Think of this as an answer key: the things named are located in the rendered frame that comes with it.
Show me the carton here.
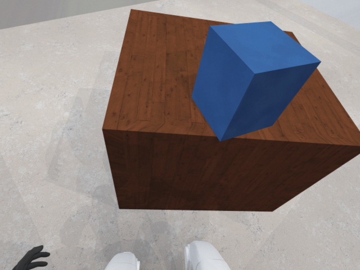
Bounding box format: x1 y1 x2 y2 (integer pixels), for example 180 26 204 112
191 21 321 142

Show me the robot thigh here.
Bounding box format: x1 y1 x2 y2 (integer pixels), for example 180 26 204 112
105 253 140 270
184 241 230 270

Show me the robot left thigh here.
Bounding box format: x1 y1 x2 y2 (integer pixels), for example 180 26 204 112
105 253 140 270

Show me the pedestal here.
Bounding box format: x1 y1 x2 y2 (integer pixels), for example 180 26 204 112
102 9 360 212

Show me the robot right thigh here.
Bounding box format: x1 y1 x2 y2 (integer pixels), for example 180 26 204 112
184 241 230 270

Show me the left robot hand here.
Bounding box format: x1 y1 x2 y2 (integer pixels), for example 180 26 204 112
12 245 50 270

